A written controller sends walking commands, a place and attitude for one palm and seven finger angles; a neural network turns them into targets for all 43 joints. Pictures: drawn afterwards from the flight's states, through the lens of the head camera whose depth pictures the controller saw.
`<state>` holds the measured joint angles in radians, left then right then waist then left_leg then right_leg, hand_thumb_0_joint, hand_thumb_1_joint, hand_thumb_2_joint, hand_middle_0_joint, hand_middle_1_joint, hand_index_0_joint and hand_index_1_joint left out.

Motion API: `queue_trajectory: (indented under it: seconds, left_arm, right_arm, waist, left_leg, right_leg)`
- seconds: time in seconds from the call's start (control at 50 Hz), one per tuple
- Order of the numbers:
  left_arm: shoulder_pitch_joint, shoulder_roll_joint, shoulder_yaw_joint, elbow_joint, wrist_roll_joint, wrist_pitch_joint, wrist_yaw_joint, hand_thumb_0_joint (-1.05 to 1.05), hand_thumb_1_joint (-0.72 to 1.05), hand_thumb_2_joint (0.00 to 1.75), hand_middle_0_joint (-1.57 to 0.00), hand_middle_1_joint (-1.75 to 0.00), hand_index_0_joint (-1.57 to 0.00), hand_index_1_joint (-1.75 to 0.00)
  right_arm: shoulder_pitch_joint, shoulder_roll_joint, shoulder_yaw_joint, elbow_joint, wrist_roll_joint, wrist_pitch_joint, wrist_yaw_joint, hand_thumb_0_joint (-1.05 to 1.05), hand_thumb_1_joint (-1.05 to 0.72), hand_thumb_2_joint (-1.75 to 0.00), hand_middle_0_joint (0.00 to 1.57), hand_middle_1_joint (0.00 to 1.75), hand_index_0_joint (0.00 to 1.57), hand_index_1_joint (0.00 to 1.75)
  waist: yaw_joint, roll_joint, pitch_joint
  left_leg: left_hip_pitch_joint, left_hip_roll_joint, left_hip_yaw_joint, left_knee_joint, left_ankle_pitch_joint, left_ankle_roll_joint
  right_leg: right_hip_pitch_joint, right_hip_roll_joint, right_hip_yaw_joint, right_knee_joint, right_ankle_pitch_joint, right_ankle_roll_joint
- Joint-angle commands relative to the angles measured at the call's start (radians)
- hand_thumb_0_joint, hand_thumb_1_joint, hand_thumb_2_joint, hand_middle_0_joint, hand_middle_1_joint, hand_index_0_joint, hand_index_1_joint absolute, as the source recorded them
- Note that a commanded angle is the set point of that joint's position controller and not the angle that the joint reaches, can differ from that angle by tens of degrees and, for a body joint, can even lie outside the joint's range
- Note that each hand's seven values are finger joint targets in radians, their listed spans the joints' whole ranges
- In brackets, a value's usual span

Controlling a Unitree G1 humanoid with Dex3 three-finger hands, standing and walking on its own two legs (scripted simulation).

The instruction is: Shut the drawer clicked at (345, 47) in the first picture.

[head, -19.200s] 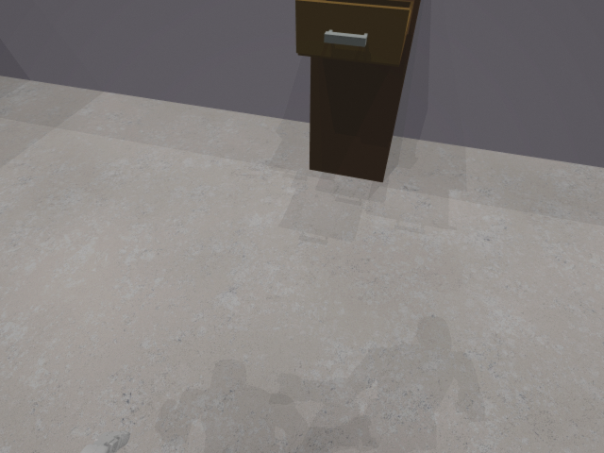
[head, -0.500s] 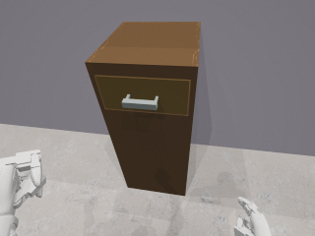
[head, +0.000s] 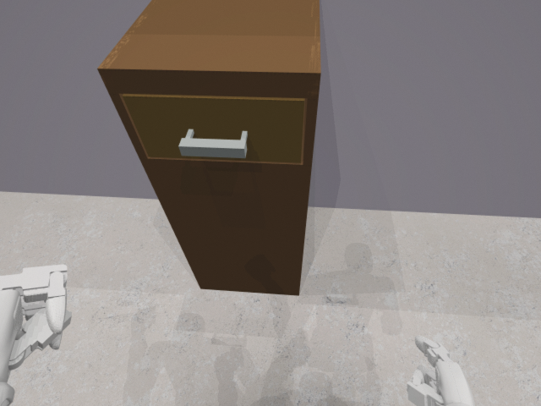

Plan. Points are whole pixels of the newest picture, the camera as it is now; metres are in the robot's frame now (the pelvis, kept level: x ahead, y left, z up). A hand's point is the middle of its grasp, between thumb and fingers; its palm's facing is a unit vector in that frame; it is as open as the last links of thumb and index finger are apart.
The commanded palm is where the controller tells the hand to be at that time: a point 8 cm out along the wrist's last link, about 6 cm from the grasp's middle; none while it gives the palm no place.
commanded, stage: step back with the hand held close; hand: left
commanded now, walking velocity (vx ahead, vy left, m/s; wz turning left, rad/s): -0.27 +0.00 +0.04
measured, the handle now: (215, 141) +0.58 +0.15 +0.04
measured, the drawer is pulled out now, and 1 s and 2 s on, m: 0.00 0.00 0.00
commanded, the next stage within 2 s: stop stepping back and stand still in 0.86 s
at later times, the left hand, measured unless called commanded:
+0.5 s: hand out of the picture +0.11 +0.26 +0.16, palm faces +0.35 -0.82 -0.46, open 3.2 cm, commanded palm +0.04 +0.30 +0.18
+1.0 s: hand out of the picture +0.01 +0.25 +0.18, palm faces +0.33 -0.82 -0.47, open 3.2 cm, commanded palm -0.03 +0.30 +0.18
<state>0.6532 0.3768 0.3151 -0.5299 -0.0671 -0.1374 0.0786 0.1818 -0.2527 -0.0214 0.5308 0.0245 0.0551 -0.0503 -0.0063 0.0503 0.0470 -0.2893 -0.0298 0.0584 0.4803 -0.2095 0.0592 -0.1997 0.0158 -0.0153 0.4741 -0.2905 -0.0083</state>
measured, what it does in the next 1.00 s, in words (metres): walks backwards: right foot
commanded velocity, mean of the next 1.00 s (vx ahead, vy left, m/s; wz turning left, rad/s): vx -0.31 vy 0.00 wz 0.00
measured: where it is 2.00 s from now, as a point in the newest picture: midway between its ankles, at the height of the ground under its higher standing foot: outside the picture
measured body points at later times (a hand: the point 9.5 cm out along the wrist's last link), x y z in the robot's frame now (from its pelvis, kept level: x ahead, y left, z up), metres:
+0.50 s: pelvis -0.07 +0.02 -0.01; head -0.05 +0.04 +0.44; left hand +0.09 +0.30 +0.18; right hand +0.10 -0.22 -0.08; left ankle +0.03 +0.08 -0.74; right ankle -0.04 -0.11 -0.73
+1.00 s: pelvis -0.16 +0.01 -0.02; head -0.18 +0.04 +0.43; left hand -0.02 +0.30 +0.20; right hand +0.00 -0.23 -0.08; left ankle -0.01 +0.09 -0.73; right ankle -0.23 -0.11 -0.74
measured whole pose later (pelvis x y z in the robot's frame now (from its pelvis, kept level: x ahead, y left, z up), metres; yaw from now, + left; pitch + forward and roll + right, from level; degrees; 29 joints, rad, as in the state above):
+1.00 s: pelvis -0.16 +0.01 -0.02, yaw +1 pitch -1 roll -5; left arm 0.70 0.48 0.43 -0.65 -0.09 -0.30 0.10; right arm 0.23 -0.22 -0.01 0.60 0.01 -0.02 -0.05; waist -0.02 0.03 -0.04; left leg -0.52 -0.01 -0.04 0.64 -0.20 0.00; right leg -0.09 0.10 0.01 0.50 -0.39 -0.01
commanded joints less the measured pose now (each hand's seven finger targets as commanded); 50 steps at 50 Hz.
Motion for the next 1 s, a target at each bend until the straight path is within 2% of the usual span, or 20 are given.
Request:
queue_trajectory:
  seconds: [0.0,0.08,0.16,0.24,0.3,0.34,0.38,0.42,0.46,0.52,0.6,0.66,0.74,0.76,0.78,0.86,0.88,0.92,0.94,0.98]
  left_arm:
    - [0.016,0.222,0.200,-0.326,-0.018,-0.085,0.055,0.00,0.90,0.90,-1.40,-1.60,-1.40,-1.60]
    - [0.042,0.212,0.211,-0.288,-0.020,-0.090,0.062,0.00,0.90,0.90,-1.40,-1.60,-1.40,-1.60]
    - [0.033,0.171,0.179,-0.219,-0.017,-0.095,0.062,0.00,0.90,0.90,-1.40,-1.60,-1.40,-1.60]
    - [-0.010,0.161,0.147,-0.208,-0.010,-0.105,0.068,0.00,0.90,0.90,-1.40,-1.60,-1.40,-1.60]
    - [-0.043,0.174,0.137,-0.243,-0.003,-0.122,0.083,0.00,0.90,0.90,-1.40,-1.60,-1.40,-1.60]
    - [-0.049,0.193,0.153,-0.274,0.000,-0.131,0.091,0.00,0.90,0.90,-1.40,-1.60,-1.40,-1.60]
    - [-0.061,0.227,0.179,-0.317,0.003,-0.138,0.094,0.00,0.90,0.90,-1.40,-1.60,-1.40,-1.60]
    - [-0.045,0.211,0.186,-0.336,0.016,-0.153,0.091,0.00,0.90,0.90,-1.40,-1.60,-1.40,-1.60]
    - [-0.045,0.206,0.212,-0.316,0.035,-0.159,0.086,0.00,0.90,0.90,-1.40,-1.60,-1.40,-1.60]
    - [-0.009,0.197,0.213,-0.302,0.023,-0.161,0.080,0.00,0.90,0.90,-1.40,-1.60,-1.40,-1.60]
    - [0.051,0.169,0.174,-0.283,-0.006,-0.166,0.062,0.00,0.90,0.90,-1.40,-1.60,-1.40,-1.60]
    - [0.001,0.192,0.171,-0.310,-0.013,-0.191,0.048,0.00,0.90,0.90,-1.40,-1.60,-1.40,-1.60]
    - [-0.043,0.252,0.227,-0.362,-0.020,-0.219,0.043,0.00,0.90,0.90,-1.40,-1.60,-1.40,-1.60]
    - [-0.039,0.234,0.206,-0.371,-0.025,-0.218,0.040,0.00,0.90,0.90,-1.40,-1.60,-1.40,-1.60]
    - [0.007,0.287,0.264,-0.377,-0.032,-0.216,0.043,0.00,0.90,0.90,-1.40,-1.60,-1.40,-1.60]
    - [0.071,0.277,0.282,-0.306,-0.055,-0.211,0.040,0.00,0.90,0.90,-1.40,-1.60,-1.40,-1.60]
    - [0.068,0.291,0.293,-0.280,-0.054,-0.205,0.044,0.00,0.90,0.90,-1.40,-1.60,-1.40,-1.60]
    - [-0.005,0.242,0.217,-0.238,-0.044,-0.196,0.053,0.00,0.90,0.90,-1.40,-1.60,-1.40,-1.60]
    - [-0.035,0.227,0.192,-0.217,-0.035,-0.189,0.057,0.00,0.90,0.90,-1.40,-1.60,-1.40,-1.60]
    - [-0.103,0.211,0.158,-0.186,-0.018,-0.158,0.060,0.00,0.90,0.90,-1.40,-1.60,-1.40,-1.60]
  right_arm:
    - [-0.098,-0.092,-0.027,-0.190,0.004,-0.057,-0.023,0.00,-0.90,-0.90,0.20,0.30,0.20,0.30]
    - [-0.089,-0.103,-0.040,-0.172,-0.003,-0.074,-0.024,0.00,-0.90,-0.90,0.20,0.30,0.20,0.30]
    - [-0.086,-0.103,-0.039,-0.161,-0.002,-0.081,-0.020,0.00,-0.90,-0.90,0.20,0.30,0.20,0.30]
    - [-0.082,-0.103,-0.041,-0.155,-0.004,-0.088,-0.017,0.00,-0.90,-0.90,0.20,0.30,0.20,0.30]
    - [-0.069,-0.093,-0.038,-0.141,-0.009,-0.098,-0.020,0.00,-0.90,-0.90,0.20,0.30,0.20,0.30]
    - [-0.075,-0.093,-0.032,-0.143,-0.014,-0.106,-0.023,0.00,-0.90,-0.90,0.20,0.30,0.20,0.30]
    - [-0.084,-0.109,-0.031,-0.148,-0.017,-0.111,-0.030,0.00,-0.90,-0.90,0.20,0.30,0.20,0.30]
    - [-0.086,-0.121,-0.026,-0.159,-0.018,-0.129,-0.036,0.00,-0.90,-0.90,0.20,0.30,0.20,0.30]
    - [-0.085,-0.114,-0.032,-0.156,-0.029,-0.143,-0.035,0.00,-0.90,-0.90,0.20,0.30,0.20,0.30]
    - [-0.068,-0.100,-0.040,-0.147,-0.034,-0.162,-0.023,0.00,-0.90,-0.90,0.20,0.30,0.20,0.30]
    - [-0.050,-0.090,-0.036,-0.107,-0.033,-0.180,-0.003,0.00,-0.90,-0.90,0.20,0.30,0.20,0.30]
    - [-0.043,-0.096,-0.035,-0.069,-0.037,-0.169,0.005,0.00,-0.90,-0.90,0.20,0.30,0.20,0.30]
    - [-0.053,-0.087,-0.039,-0.073,-0.030,-0.149,0.012,0.00,-0.90,-0.90,0.20,0.30,0.20,0.30]
    - [-0.035,-0.085,-0.046,-0.081,-0.016,-0.144,0.015,0.00,-0.90,-0.90,0.20,0.30,0.20,0.30]
    - [-0.058,-0.086,-0.044,-0.103,-0.006,-0.145,0.014,0.00,-0.90,-0.90,0.20,0.30,0.20,0.30]
    - [-0.127,-0.083,-0.031,-0.143,0.004,-0.126,-0.003,0.00,-0.90,-0.90,0.20,0.30,0.20,0.30]
    - [-0.134,-0.085,-0.034,-0.129,0.000,-0.129,-0.007,0.00,-0.90,-0.90,0.20,0.30,0.20,0.30]
    - [-0.117,-0.076,-0.032,-0.086,-0.016,-0.128,-0.016,0.00,-0.90,-0.90,0.20,0.30,0.20,0.30]
    - [-0.112,-0.070,-0.030,-0.070,-0.023,-0.129,-0.020,0.00,-0.90,-0.90,0.20,0.30,0.20,0.30]
    - [-0.090,-0.079,-0.025,-0.069,-0.030,-0.127,-0.030,0.00,-0.90,-0.90,0.20,0.30,0.20,0.30]
  waist:
    - [0.025,0.024,-0.245]
    - [0.023,0.056,-0.208]
    - [0.004,0.002,-0.139]
    - [-0.013,-0.091,-0.070]
    - [-0.023,-0.119,-0.062]
    - [-0.021,-0.088,-0.076]
    - [-0.019,0.013,-0.078]
    - [-0.006,0.168,-0.103]
    - [0.009,0.219,-0.112]
    - [0.011,0.112,-0.139]
    - [0.009,0.090,-0.187]
    - [0.013,0.066,-0.250]
    - [0.011,0.058,-0.385]
    - [0.001,-0.017,-0.411]
    - [0.018,-0.076,-0.441]
    - [-0.003,-0.041,-0.222]
    - [-0.006,-0.059,-0.165]
    - [-0.027,-0.078,-0.023]
    - [-0.035,-0.076,0.016]
    - [-0.046,-0.053,0.081]
  left_leg:
    - [0.086,0.143,-0.154,-0.033,0.413,0.014]
    - [0.022,0.158,-0.172,-0.066,0.265,0.019]
    - [-0.107,0.154,-0.191,-0.100,0.008,0.017]
    - [-0.097,0.093,-0.163,-0.023,-0.181,-0.003]
    - [-0.008,0.062,-0.141,0.073,-0.160,-0.021]
    - [-0.004,0.068,-0.160,0.044,-0.134,-0.017]
    - [-0.049,0.107,-0.216,-0.086,-0.161,-0.006]
    - [-0.254,0.218,-0.360,-0.310,-0.388,0.040]
    - [-0.424,0.294,-0.439,-0.397,-0.548,0.089]
    - [-0.266,0.279,-0.383,-0.309,-0.319,0.089]
    - [-0.033,0.233,-0.331,-0.281,-0.118,0.046]
    - [0.164,0.209,-0.254,-0.156,0.244,0.000]
    - [0.385,0.166,-0.144,-0.054,0.562,-0.001]
    - [0.432,0.148,-0.122,-0.005,0.606,0.004]
    - [0.442,0.145,-0.113,0.019,0.542,0.005]
    - [0.269,0.085,-0.092,0.073,0.021,-0.040]
    - [0.271,0.063,-0.094,0.148,-0.033,-0.059]
    - [0.252,0.041,-0.128,0.309,-0.067,-0.090]
    - [0.242,0.045,-0.143,0.339,-0.062,-0.089]
    - [0.204,0.050,-0.146,0.232,-0.048,-0.076]
  right_leg:
    - [0.068,-0.059,0.042,0.023,0.348,0.024]
    - [0.040,-0.043,0.054,0.020,0.231,0.025]
    - [0.038,-0.052,0.076,-0.002,0.138,0.015]
    - [-0.111,-0.110,0.155,-0.159,-0.089,-0.013]
    - [-0.235,-0.157,0.164,-0.230,-0.215,-0.046]
    - [-0.227,-0.140,0.140,-0.200,-0.167,-0.044]
    - [-0.163,-0.065,0.083,-0.133,-0.132,-0.011]
    - [0.073,0.039,0.024,0.105,-0.065,0.021]
    - [0.196,0.076,0.036,0.315,-0.054,0.022]
    - [0.084,0.066,0.060,0.271,-0.116,0.014]
    - [-0.002,0.070,0.021,0.046,-0.167,0.006]
    - [-0.041,0.038,0.046,-0.156,-0.003,0.007]
    - [-0.088,0.027,0.038,-0.123,0.216,0.054]
    - [-0.099,0.031,0.032,-0.107,0.295,0.082]
    - [-0.103,0.017,0.037,-0.099,0.337,0.100]
    - [-0.298,-0.082,0.082,-0.196,0.011,0.029]
    - [-0.412,-0.127,0.126,-0.260,-0.139,-0.002]
    - [-0.582,-0.220,0.191,-0.325,-0.295,-0.085]
    - [-0.614,-0.231,0.185,-0.317,-0.277,-0.104]
    - [-0.577,-0.168,0.136,-0.273,-0.267,-0.087]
